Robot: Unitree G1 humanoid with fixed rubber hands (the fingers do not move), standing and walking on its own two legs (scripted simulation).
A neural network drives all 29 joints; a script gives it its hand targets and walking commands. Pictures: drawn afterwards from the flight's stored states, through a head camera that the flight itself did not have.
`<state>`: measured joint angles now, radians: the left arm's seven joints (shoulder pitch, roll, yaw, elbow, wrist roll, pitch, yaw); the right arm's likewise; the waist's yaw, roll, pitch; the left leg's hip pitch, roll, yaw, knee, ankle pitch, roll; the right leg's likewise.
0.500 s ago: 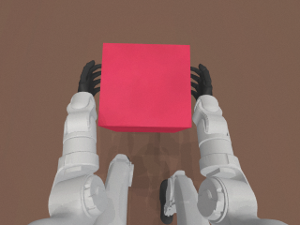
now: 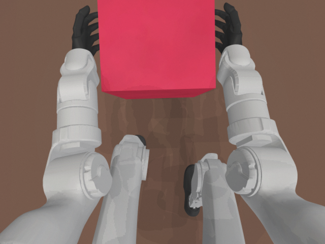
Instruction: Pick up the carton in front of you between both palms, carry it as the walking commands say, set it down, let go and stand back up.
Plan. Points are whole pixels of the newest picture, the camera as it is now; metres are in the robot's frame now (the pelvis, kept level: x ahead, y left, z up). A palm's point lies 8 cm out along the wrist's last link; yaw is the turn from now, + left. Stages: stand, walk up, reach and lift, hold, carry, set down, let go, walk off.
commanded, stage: set down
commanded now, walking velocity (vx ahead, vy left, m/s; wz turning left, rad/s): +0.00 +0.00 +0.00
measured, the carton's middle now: (158, 53) +0.51 +0.12 -0.19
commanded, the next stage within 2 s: none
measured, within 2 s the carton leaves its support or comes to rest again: rests again in 1.10 s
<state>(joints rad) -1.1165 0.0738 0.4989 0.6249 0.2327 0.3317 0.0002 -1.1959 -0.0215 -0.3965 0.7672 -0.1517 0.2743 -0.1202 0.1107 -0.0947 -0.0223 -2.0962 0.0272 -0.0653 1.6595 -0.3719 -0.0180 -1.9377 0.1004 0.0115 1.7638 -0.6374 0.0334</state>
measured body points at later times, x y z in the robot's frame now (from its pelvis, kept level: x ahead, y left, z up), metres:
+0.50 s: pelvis -0.01 -0.01 -0.09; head +0.37 +0.06 +0.13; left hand +0.51 +0.29 -0.27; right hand +0.59 +0.00 -0.27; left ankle +0.13 +0.13 -0.47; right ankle +0.06 -0.12 -0.47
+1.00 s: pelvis -0.02 -0.01 -0.11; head +0.37 +0.04 +0.10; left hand +0.50 +0.29 -0.29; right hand +0.58 -0.01 -0.31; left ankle +0.13 +0.13 -0.47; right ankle +0.06 -0.12 -0.47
